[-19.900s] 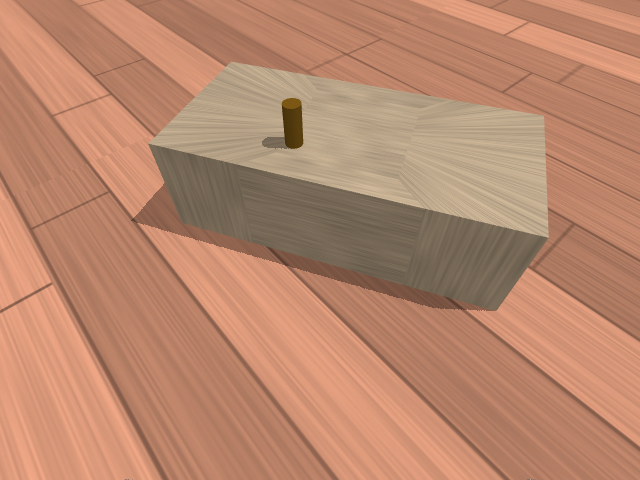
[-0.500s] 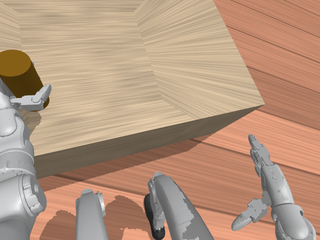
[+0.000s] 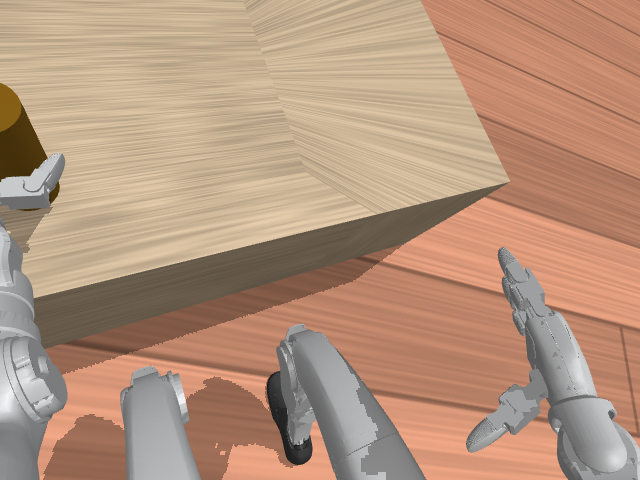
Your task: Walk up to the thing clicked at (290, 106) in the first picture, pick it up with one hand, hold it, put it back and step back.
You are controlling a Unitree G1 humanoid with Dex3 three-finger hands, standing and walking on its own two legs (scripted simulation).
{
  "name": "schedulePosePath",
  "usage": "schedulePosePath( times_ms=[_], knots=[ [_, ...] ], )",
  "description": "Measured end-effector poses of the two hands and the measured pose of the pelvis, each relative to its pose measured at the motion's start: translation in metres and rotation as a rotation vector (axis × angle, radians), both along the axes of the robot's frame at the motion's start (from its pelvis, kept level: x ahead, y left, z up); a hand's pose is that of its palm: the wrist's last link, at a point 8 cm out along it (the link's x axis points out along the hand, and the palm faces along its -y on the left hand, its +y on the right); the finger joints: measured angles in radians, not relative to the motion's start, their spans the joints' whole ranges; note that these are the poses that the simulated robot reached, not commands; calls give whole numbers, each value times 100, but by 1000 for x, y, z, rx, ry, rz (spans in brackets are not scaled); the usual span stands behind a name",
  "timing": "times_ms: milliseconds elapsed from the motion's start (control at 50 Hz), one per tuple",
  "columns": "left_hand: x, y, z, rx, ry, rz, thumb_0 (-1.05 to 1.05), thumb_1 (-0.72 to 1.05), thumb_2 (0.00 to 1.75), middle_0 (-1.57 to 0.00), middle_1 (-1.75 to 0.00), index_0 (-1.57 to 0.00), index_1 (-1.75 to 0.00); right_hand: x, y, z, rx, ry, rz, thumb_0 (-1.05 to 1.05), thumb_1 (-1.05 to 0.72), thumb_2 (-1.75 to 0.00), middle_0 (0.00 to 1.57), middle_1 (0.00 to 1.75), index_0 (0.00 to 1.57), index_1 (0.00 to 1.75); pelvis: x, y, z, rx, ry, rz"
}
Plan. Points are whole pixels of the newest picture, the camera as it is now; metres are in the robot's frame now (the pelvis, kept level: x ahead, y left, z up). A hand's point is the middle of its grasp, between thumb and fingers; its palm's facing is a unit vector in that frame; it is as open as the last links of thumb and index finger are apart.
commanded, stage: lower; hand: left
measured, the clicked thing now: (8, 153) +0.52 +0.22 -0.05
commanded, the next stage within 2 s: loosen in 0.38 s
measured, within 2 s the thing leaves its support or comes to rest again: rests again in 0.24 s
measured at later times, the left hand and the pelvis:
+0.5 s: hand (26, 161) +0.53 +0.21 -0.08, palm faces +0.22 -0.97 -0.04, open 8.8 cm; pelvis +0.00 +0.00 -0.02, yaw -1 degrees
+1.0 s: hand (24, 155) +0.53 +0.21 -0.07, palm faces +0.23 -0.97 -0.02, open 12.9 cm; pelvis -0.01 +0.00 -0.02, yaw +0 degrees
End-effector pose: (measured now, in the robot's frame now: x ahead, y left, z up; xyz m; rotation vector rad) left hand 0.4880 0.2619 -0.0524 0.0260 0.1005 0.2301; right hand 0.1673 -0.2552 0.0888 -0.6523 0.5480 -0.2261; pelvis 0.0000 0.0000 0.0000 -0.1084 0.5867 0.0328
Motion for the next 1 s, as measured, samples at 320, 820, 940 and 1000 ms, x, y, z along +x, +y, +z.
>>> schedulePosePath(
  times_ms=[320,820,940,1000],
  knots=[
    [6,-5,-22,-7,19,-2,1,-28,115,-76,-106,-81,-108,-1,3,-2,-29,-6,12,-1,51,-6,7,5,7,5,-2,3,-12,-1,23,-7],
    [11,-5,-18,-14,-44,9,0,-30,68,-80,-82,-84,-82,0,4,0,-42,-23,38,-1,51,-5,7,5,7,5,-3,0,-19,-1,25,-6],
    [12,-4,-16,-14,-34,6,-1,-39,45,-69,-64,-72,-63,-2,5,1,-32,-33,40,-1,51,-5,7,5,7,5,-5,0,-19,-2,22,-5],
    [11,-3,-17,-12,-26,4,-1,-42,37,-63,-55,-65,-54,-6,5,0,-27,-23,32,-1,51,-5,7,5,7,5,-6,0,-19,-2,23,-5]
  ],
)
